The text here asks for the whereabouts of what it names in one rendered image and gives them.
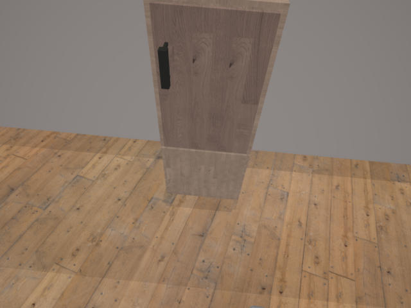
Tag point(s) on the handle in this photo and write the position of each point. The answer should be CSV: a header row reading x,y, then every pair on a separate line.
x,y
164,66

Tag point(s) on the cupboard door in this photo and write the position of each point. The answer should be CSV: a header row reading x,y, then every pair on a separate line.
x,y
218,59

